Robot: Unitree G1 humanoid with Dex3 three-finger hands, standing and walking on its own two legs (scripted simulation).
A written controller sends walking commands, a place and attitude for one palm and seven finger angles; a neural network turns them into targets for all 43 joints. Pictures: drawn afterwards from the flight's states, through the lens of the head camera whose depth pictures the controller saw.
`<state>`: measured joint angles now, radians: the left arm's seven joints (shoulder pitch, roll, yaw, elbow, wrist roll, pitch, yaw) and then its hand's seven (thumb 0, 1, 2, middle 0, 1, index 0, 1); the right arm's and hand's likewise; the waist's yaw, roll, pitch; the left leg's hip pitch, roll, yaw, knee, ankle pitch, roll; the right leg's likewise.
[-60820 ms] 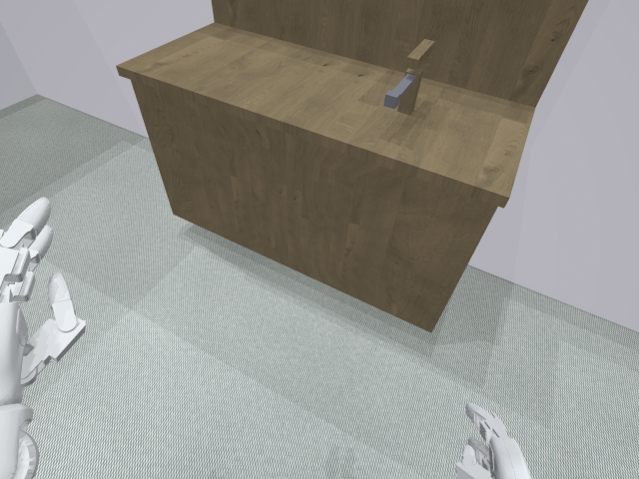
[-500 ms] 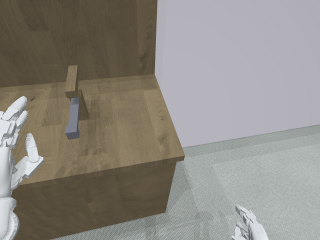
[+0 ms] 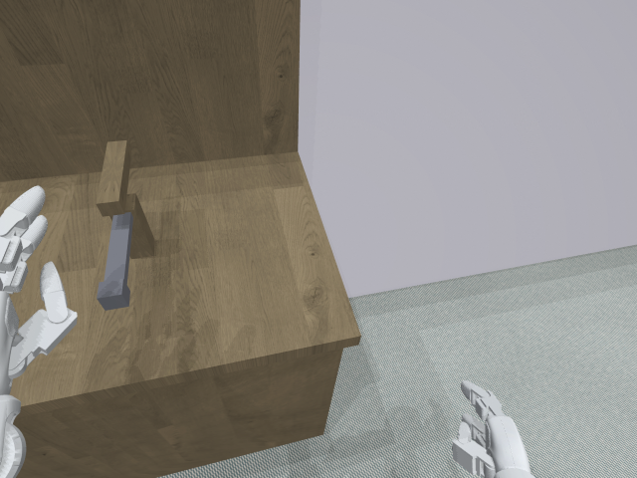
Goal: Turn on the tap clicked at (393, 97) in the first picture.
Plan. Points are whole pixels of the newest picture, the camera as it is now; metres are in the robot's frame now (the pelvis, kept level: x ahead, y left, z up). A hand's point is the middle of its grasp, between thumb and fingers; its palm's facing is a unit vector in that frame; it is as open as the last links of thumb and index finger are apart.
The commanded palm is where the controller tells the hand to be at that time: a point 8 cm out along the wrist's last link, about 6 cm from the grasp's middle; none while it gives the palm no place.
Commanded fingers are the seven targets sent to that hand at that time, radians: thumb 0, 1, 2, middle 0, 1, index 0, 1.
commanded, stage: come to a stop and stand still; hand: left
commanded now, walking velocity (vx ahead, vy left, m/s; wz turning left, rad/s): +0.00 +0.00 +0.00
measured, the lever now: (114, 294) +0.31 +0.28 +0.05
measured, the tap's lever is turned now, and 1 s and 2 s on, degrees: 0 0 0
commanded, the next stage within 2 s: look again from close up in 0.04 s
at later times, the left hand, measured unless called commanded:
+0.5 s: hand (45, 350) +0.19 +0.25 +0.16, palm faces +0.40 -0.85 -0.35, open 7.4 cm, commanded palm +0.13 +0.29 +0.18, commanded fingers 0.00 0.90 0.90 -0.20 -0.30 -0.20 -0.30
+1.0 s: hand (14, 308) +0.21 +0.28 +0.18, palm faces +0.40 -0.76 -0.50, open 7.4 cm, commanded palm +0.13 +0.30 +0.18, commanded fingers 0.00 0.90 0.90 -0.20 -0.30 -0.20 -0.30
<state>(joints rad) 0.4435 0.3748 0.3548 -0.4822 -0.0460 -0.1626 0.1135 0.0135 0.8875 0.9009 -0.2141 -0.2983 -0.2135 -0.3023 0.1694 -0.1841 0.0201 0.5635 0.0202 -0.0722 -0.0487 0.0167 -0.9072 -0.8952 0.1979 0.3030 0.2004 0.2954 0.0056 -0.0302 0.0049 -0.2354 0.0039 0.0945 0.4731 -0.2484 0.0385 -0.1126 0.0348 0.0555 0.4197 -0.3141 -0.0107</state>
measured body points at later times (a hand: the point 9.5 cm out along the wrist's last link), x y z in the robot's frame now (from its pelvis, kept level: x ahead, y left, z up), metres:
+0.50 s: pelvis -0.03 +0.00 +0.00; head -0.03 +0.01 +0.45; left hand +0.16 +0.30 +0.18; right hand +0.14 -0.22 -0.07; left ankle +0.00 +0.09 -0.74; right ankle -0.06 -0.12 -0.74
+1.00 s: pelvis -0.03 +0.02 +0.00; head +0.02 +0.01 +0.44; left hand +0.18 +0.32 +0.21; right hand +0.15 -0.19 -0.09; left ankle +0.00 +0.09 -0.74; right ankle -0.06 -0.12 -0.74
